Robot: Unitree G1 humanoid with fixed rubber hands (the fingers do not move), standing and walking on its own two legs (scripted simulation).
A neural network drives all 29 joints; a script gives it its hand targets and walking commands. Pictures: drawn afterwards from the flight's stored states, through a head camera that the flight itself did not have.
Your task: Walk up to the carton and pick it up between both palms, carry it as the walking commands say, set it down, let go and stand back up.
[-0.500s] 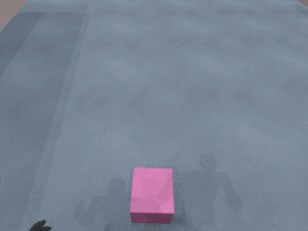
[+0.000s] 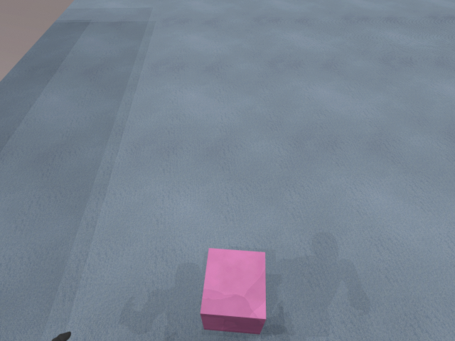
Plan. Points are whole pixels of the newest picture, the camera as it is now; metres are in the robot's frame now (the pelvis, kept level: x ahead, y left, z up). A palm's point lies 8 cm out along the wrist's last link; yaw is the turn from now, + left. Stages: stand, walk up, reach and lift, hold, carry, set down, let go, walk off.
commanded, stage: walk up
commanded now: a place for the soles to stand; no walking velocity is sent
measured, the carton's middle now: (234, 291) +0.44 -0.01 -0.64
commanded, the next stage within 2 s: reach and lift in 0.36 s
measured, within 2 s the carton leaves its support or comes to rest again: neither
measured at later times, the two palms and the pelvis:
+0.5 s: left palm out of the picture +0.15 +0.31 -0.08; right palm out of the picture +0.15 -0.29 -0.07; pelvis -0.01 +0.01 +0.00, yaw -3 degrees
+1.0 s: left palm (105, 299) +0.25 +0.26 -0.13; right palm (361, 306) +0.24 -0.26 -0.14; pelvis -0.01 +0.02 -0.04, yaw -8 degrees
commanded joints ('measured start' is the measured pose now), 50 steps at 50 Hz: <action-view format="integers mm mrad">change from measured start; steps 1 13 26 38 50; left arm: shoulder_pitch -68 -76 30 -95 -342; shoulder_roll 220 180 121 -6 -18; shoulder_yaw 39 34 191 157 165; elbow -61 -29 -469 -524 -519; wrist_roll -2 -9 93 -37 -52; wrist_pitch -18 -6 181 163 160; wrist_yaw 8 10 -38 30 28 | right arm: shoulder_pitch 15 -45 -45 -326 -542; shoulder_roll -168 -200 -80 -147 -75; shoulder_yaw -37 -35 -138 -182 -185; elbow -44 -11 -350 -451 -352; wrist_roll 3 -6 -53 -73 -43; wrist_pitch -22 -17 197 176 190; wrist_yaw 2 3 100 95 61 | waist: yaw -22 4 18 41 47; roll -76 1 65 -52 -84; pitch -83 -112 -30 -393 -575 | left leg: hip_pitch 77 -6 -14 -35 -314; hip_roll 65 97 -39 -3 4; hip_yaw -9 -102 204 132 143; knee -110 -185 -132 78 179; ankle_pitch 276 305 39 495 422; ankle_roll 44 71 -51 -91 -66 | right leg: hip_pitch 25 122 -86 -307 -428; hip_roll -187 -118 33 70 60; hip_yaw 185 132 83 115 147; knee -174 -171 -129 150 223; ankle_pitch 261 62 10 249 329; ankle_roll -86 -43 28 62 67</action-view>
